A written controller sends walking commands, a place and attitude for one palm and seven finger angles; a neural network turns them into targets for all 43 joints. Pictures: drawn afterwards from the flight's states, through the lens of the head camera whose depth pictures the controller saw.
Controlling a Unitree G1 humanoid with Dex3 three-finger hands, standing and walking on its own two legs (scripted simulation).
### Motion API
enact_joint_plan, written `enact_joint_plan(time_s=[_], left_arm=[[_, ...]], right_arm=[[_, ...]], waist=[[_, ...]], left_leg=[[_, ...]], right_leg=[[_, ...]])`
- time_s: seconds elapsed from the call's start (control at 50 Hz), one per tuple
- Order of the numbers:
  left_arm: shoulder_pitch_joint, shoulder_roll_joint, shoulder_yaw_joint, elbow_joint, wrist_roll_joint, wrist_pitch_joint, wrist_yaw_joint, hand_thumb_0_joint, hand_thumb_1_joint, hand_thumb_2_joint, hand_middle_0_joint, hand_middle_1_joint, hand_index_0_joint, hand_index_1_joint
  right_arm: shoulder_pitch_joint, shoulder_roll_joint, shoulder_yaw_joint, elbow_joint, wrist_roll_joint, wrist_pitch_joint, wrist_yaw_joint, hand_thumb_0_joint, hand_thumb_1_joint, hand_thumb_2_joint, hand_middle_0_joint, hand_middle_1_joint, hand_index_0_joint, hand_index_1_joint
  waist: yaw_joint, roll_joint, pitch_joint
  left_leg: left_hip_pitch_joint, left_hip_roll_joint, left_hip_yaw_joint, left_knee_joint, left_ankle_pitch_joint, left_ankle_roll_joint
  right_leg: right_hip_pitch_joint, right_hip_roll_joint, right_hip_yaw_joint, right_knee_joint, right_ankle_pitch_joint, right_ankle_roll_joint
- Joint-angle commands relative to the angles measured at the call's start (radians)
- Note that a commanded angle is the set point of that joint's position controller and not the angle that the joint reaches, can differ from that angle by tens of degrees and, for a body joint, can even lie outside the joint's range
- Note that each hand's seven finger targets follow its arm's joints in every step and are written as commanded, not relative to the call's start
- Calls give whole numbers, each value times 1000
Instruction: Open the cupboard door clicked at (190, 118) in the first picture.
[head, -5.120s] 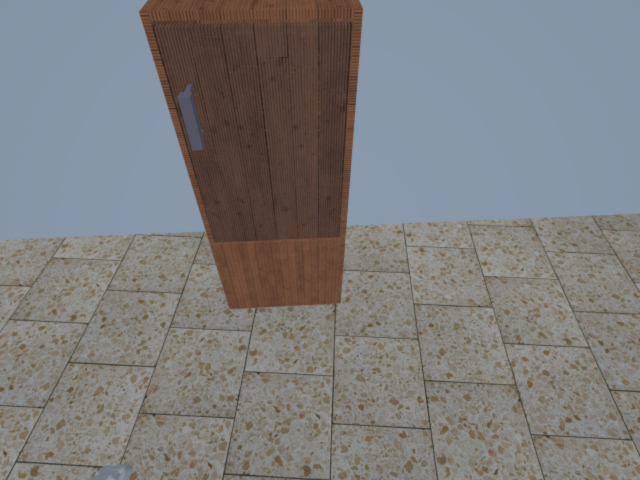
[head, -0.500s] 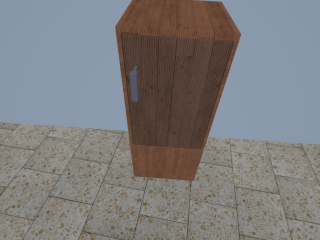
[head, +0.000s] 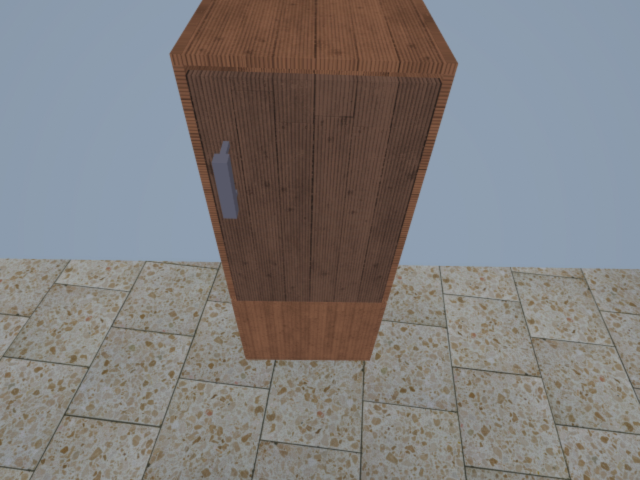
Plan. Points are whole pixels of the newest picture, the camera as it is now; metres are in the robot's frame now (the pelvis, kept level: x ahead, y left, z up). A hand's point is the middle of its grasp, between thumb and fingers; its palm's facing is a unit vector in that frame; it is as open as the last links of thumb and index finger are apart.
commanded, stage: come to a stop and stand still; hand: left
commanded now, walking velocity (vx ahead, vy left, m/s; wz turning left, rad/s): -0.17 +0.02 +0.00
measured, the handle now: (228, 179) +0.57 +0.18 +0.04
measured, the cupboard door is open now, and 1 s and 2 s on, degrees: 0 0 0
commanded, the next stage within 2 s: look again from close up in 1.86 s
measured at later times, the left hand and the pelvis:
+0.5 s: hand out of the picture +0.08 +0.17 -0.20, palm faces +0.12 -0.98 -0.17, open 7.3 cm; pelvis +0.00 -0.01 -0.02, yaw +4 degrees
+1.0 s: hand out of the picture -0.01 +0.15 -0.18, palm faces +0.04 -0.98 -0.18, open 7.4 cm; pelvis -0.01 -0.02 +0.00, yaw +2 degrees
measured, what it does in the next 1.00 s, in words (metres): steps on the spot: right foot, then left foot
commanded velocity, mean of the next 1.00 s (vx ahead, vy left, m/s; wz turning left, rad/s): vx -0.03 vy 0.00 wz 0.00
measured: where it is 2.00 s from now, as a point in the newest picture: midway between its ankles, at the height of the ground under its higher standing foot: outside the picture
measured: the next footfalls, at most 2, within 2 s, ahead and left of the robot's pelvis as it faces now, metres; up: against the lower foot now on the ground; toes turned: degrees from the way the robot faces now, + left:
right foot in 0.14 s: +0.14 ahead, -0.17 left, +0.00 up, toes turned -6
left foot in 0.46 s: +0.07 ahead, +0.07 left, +0.00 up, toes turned +8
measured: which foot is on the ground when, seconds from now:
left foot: down 0.00-0.16, up 0.18-0.44, down 0.46-1.00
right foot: up 0.00-0.12, down 0.14-0.46, up 0.48-0.98, down 1.00-1.00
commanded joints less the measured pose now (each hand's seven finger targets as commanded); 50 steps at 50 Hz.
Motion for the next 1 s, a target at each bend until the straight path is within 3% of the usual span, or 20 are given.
enact_joint_plan(time_s=[0.0, 0.08, 0.12, 0.16, 0.18, 0.2, 0.28, 0.36, 0.4, 0.42, 0.44, 0.46, 0.48, 0.52, 0.56, 0.68, 0.76, 0.82, 0.92, 0.98], left_arm=[[-16, -12, 4, -76, -7, -23, -4, 0, 900, 900, -200, -300, -200, -300], [75, 44, 13, -38, -13, -36, 19, 0, 900, 900, -200, -300, -200, -300], [85, 179, 25, -32, -15, -53, 37, 0, 900, 900, -200, -300, -200, -300], [10, 207, 28, -75, -13, -38, 40, 0, 900, 900, -200, -300, -200, -300], [-8, 202, 33, -75, -11, -41, 46, 0, 900, 900, -200, -300, -200, -300], [-26, 189, 31, -79, -10, -38, 52, 0, 900, 900, -200, -300, -200, -300], [-79, 225, 62, -127, -2, -13, 69, 0, 900, 900, -200, -300, -200, -300], [-167, 233, 72, -169, 5, 3, 66, 0, 900, 900, -200, -300, -200, -300], [-206, 217, 67, -185, 0, 17, 56, 0, 900, 900, -200, -300, -200, -300], [-195, 170, 56, -194, -9, 29, 49, 0, 900, 900, -200, -300, -200, -300], [-181, 97, 43, -210, -17, 41, 42, 0, 900, 900, -200, -300, -200, -300], [-193, 103, 38, -217, -11, 44, 42, 0, 900, 900, -200, -300, -200, -300], [-173, 115, 42, -200, -9, 45, 37, 0, 900, 900, -200, -300, -200, -300], [-110, 115, 42, -134, 1, 39, 23, 0, 900, 900, -200, -300, -200, -300], [-62, 104, 30, -99, 1, 25, 14, 0, 900, 900, -200, -300, -200, -300], [-76, 105, 18, -86, -1, 19, 13, 0, 900, 900, -200, -300, -200, -300], [-62, 95, 10, -69, -4, 28, 13, 0, 900, 900, -200, -300, -200, -300], [-44, 70, 3, -51, -8, 31, 15, 0, 900, 900, -200, -300, -200, -300], [29, 56, -2, -7, -15, 11, 27, 0, 900, 900, -200, -300, -200, -300], [24, 99, -9, 3, -18, -10, 42, 0, 900, 900, -200, -300, -200, -300]], right_arm=[[69, -148, -34, -11, 2, -3, -9, 0, -900, -900, 200, 300, 200, 300], [56, -118, -26, 1, 10, 19, -5, 0, -900, -900, 200, 300, 200, 300], [102, -50, -13, -6, 23, 34, 7, 0, -900, -900, 200, 300, 200, 300], [99, -39, -24, -13, 25, 59, 2, 0, -900, -900, 200, 300, 200, 300], [91, -27, -20, -10, 25, 73, 1, 0, -900, -900, 200, 300, 200, 300], [86, -47, -23, -14, 25, 79, -2, 0, -900, -900, 200, 300, 200, 300], [22, -70, -39, -59, 21, 94, 11, 0, -900, -900, 200, 300, 200, 300], [31, -72, -48, -93, 17, 97, 22, 0, -900, -900, 200, 300, 200, 300], [95, -77, -47, -82, 15, 86, 22, 0, -900, -900, 200, 300, 200, 300], [104, -120, -51, -86, 12, 80, 21, 0, -900, -900, 200, 300, 200, 300], [60, -212, -72, -119, 1, 74, 19, 0, -900, -900, 200, 300, 200, 300], [-15, -239, -72, -164, -2, 74, 13, 0, -900, -900, 200, 300, 200, 300], [-95, -225, -62, -182, -5, 69, 10, 0, -900, -900, 200, 300, 200, 300], [-159, -192, -43, -176, -7, 57, 1, 0, -900, -900, 200, 300, 200, 300], [-129, -174, -37, -164, 2, 41, -4, 0, -900, -900, 200, 300, 200, 300], [18, -161, -38, -91, 7, 34, -20, 0, -900, -900, 200, 300, 200, 300], [36, -174, -38, -62, 7, 37, -27, 0, -900, -900, 200, 300, 200, 300], [13, -182, -40, -44, 5, 46, -23, 0, -900, -900, 200, 300, 200, 300], [2, -158, -38, -9, 12, 50, -9, 0, -900, -900, 200, 300, 200, 300], [-1, -74, -12, -1, 21, 58, 4, 0, -900, -900, 200, 300, 200, 300]], waist=[[12, 126, 84], [70, 65, 24], [48, -173, -57], [27, -94, 3], [31, -221, 1], [37, -247, 7], [58, -153, -37], [22, -153, -65], [-21, -130, -56], [-22, 22, -27], [-18, 332, 37], [-8, 320, 88], [21, 271, 82], [53, 129, 81], [47, 50, 49], [-13, 91, 49], [-15, 100, 24], [-5, 120, 18], [34, 96, 10], [28, -50, 80]], left_leg=[[-54, 232, -162, -192, 252, 128], [-108, 136, -88, 3, 228, 30], [-192, 26, -30, 142, -194, -45], [-141, 16, -45, 256, -254, -41], [-149, 26, -46, 324, -267, -50], [-176, 28, -71, 382, -281, -51], [-226, 6, -109, 487, -271, -58], [-123, 8, -112, 349, -182, -60], [32, -12, -66, 105, -11, -55], [58, 40, -149, -42, -19, -42], [-56, 247, -442, -232, -136, 27], [-221, 316, -499, -310, -198, 91], [-285, 296, -467, -338, -292, 116], [-228, 224, -383, -308, -305, 81], [-89, 199, -326, -292, -199, 71], [131, 254, -340, -287, 8, 94], [138, 267, -329, -259, 160, 106], [58, 253, -297, -253, 96, 110], [-57, 179, -246, -194, 3, 52], [-137, 54, -143, -104, -64, -21]], right_leg=[[21, -18, -29, -176, 108, 21], [307, -6, -30, -463, 353, 27], [420, -253, 185, -495, 671, -49], [288, -296, 162, -513, 781, -108], [267, -288, 178, -506, 844, -124], [270, -304, 185, -502, 885, -151], [272, -334, 174, -501, 793, -207], [152, -301, 137, -505, 500, -164], [28, -238, 101, -449, 245, -95], [-48, -144, 49, -333, 58, -48], [-161, -2, -38, -132, -169, 27], [-95, 10, 57, -4, -161, 26], [-38, -10, 115, 58, -87, 18], [-48, 14, 119, 139, 24, 24], [-88, 15, 106, 118, 92, 41], [-122, 2, 95, -29, 33, 56], [-45, -2, 91, -124, -16, 54], [54, 5, 65, -199, -35, 42], [259, 21, 23, -488, 146, 24], [241, -90, 159, -605, 44, -27]])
